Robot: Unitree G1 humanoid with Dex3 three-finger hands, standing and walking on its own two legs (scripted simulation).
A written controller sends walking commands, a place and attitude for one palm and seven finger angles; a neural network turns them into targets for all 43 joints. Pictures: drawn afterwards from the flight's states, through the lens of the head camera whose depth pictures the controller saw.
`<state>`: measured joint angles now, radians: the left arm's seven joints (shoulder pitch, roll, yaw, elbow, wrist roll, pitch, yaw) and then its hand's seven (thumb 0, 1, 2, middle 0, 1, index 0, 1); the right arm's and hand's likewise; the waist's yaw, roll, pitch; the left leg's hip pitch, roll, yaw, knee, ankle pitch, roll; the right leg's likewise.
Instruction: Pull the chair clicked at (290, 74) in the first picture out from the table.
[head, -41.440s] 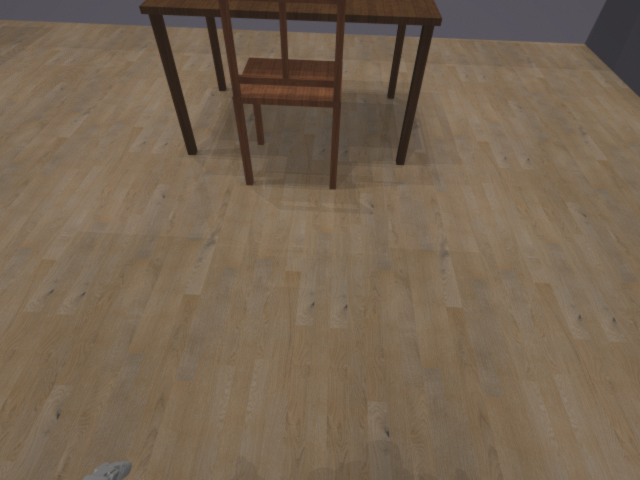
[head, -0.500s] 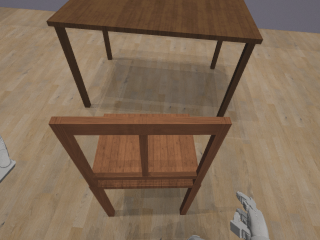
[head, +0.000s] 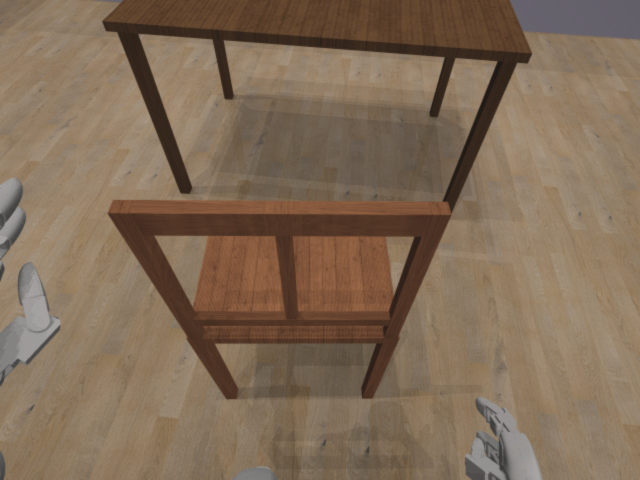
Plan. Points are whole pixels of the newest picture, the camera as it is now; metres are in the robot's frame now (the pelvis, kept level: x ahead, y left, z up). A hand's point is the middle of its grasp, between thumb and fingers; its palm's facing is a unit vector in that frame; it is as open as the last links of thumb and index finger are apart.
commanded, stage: step back with the hand held close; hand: left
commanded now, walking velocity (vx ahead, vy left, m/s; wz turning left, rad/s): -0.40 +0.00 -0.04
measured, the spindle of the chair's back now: (288, 279) +0.42 +0.08 -0.08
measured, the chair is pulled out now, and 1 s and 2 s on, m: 0.56 0.56 0.56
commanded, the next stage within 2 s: stop stepping back and stand still in 0.28 s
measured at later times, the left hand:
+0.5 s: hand out of the picture +0.08 +0.24 +0.17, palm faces +0.36 -0.80 -0.48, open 7.4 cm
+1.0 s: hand out of the picture +0.02 +0.27 +0.15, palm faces +0.40 -0.82 -0.41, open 7.4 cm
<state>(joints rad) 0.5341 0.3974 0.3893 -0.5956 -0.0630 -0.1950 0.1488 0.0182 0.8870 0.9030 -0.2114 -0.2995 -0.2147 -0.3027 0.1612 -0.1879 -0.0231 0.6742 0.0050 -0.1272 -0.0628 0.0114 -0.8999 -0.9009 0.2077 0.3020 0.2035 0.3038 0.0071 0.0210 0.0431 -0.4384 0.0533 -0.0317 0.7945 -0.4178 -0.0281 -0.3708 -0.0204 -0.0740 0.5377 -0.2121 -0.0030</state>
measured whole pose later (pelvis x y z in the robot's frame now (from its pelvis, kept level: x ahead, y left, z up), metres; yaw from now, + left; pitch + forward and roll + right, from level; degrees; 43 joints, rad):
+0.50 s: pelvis -0.12 -0.02 +0.00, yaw -1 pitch +1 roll +1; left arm 0.59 0.44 0.42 -0.52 -0.07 -0.17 0.14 0.01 0.89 0.90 -0.21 -0.30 -0.22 -0.30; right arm 0.20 -0.19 0.00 0.65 0.03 -0.08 -0.06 0.01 -0.90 -0.90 0.21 0.30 0.20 0.30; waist -0.02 -0.03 -0.01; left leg -0.41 0.02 0.03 0.90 -0.45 -0.02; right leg -0.41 -0.05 -0.04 0.58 -0.19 0.00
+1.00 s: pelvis -0.17 +0.01 +0.00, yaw -1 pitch -3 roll -1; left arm 0.59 0.39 0.36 -0.45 -0.04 -0.11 0.15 0.02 0.89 0.90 -0.21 -0.30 -0.21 -0.30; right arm 0.27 -0.20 0.01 0.65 0.01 -0.09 -0.06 0.01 -0.90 -0.90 0.21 0.30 0.20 0.30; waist -0.01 -0.01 -0.04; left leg -0.25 0.00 0.06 0.58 -0.30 0.05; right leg -0.34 0.01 -0.01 0.75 -0.40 -0.01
